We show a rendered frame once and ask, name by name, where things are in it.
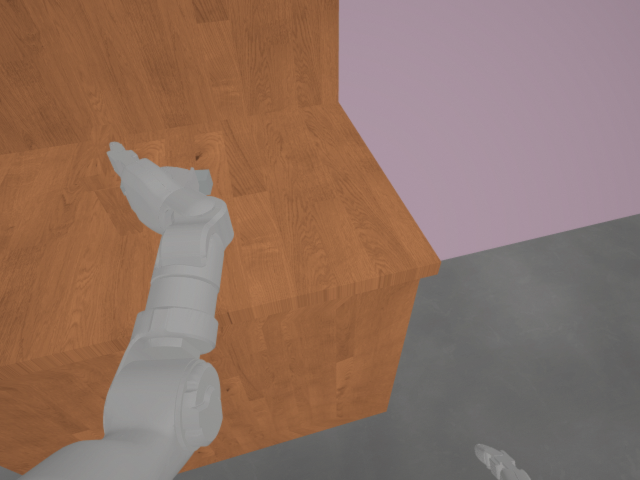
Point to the left robot upper arm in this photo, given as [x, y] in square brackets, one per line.
[158, 413]

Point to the robot left forearm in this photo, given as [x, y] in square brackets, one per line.
[178, 321]

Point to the counter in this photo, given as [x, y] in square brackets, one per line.
[319, 281]

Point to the left robot hand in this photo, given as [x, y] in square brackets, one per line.
[146, 184]

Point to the tap lever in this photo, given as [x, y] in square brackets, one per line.
[204, 180]

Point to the right robot hand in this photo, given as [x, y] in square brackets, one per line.
[502, 466]

